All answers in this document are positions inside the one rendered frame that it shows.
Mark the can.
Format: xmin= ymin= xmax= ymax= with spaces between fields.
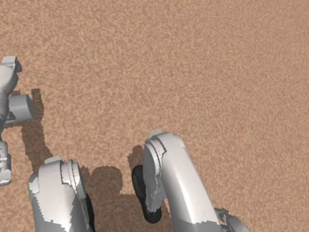
xmin=4 ymin=94 xmax=35 ymax=125

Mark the left robot hand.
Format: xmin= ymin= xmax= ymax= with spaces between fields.
xmin=0 ymin=56 xmax=22 ymax=121

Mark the left robot foot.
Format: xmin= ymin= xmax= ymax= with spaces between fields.
xmin=85 ymin=193 xmax=96 ymax=232

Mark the left robot arm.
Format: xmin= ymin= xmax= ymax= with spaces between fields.
xmin=0 ymin=92 xmax=11 ymax=186

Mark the right robot foot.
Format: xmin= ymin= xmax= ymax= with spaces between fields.
xmin=131 ymin=165 xmax=162 ymax=224

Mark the right robot hand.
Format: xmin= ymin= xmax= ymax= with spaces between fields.
xmin=214 ymin=208 xmax=250 ymax=232

